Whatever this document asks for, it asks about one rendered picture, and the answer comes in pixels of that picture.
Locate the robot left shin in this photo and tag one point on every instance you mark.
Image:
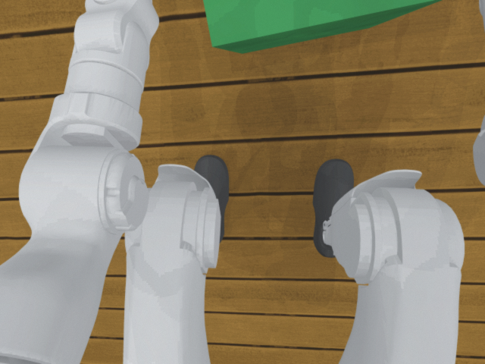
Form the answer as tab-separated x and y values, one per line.
175	173

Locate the left robot upper arm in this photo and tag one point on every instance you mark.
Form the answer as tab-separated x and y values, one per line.
78	201

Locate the carton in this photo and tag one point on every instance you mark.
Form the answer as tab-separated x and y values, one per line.
250	25

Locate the robot left forearm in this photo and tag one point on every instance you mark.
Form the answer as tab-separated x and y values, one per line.
106	77

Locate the robot left foot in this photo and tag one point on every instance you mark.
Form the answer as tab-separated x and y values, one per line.
214	170

